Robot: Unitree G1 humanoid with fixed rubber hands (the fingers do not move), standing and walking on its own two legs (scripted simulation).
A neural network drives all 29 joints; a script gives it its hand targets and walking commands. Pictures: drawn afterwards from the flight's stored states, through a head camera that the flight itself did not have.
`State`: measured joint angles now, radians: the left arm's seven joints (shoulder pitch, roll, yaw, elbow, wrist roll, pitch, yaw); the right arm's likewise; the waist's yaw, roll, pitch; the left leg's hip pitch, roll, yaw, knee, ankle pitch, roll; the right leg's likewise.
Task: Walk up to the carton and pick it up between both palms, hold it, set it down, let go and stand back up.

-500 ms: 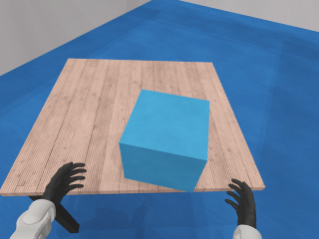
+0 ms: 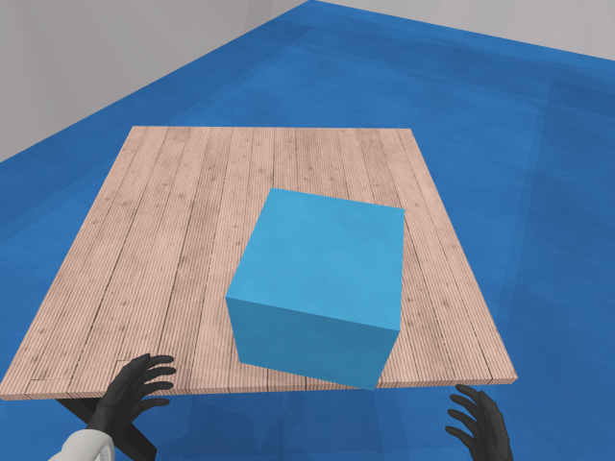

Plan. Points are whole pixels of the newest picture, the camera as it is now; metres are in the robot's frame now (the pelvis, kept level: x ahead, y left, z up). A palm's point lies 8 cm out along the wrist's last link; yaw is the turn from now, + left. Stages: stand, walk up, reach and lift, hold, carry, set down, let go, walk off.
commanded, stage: set down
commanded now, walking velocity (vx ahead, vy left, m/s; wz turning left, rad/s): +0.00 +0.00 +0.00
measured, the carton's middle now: (321, 286) +0.42 -0.03 -0.04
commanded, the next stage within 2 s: let go in 1.16 s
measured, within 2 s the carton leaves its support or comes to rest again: neither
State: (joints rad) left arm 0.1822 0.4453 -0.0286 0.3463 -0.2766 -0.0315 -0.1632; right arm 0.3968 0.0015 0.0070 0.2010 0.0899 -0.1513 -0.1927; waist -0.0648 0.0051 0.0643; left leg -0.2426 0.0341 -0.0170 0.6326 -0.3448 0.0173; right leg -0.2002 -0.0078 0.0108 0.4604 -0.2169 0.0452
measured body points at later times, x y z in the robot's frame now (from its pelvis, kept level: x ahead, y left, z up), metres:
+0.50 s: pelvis +0.00 +0.00 +0.00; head +0.01 +0.01 +0.45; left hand +0.23 +0.23 -0.04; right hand +0.17 -0.21 -0.02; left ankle +0.00 +0.10 -0.73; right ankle +0.02 -0.17 -0.73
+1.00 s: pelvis +0.02 -0.01 +0.01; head +0.03 +0.00 +0.46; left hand +0.22 +0.21 -0.05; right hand +0.17 -0.23 -0.05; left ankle +0.00 +0.10 -0.73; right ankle +0.02 -0.17 -0.73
